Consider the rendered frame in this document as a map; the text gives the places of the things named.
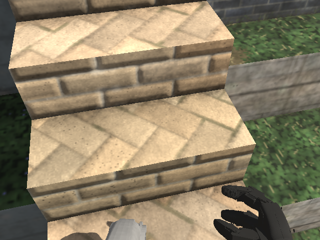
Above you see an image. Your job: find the robot right hand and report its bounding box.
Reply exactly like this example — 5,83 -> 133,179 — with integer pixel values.
213,185 -> 295,240

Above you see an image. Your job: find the left robot thigh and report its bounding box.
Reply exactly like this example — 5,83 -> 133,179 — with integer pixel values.
105,218 -> 147,240

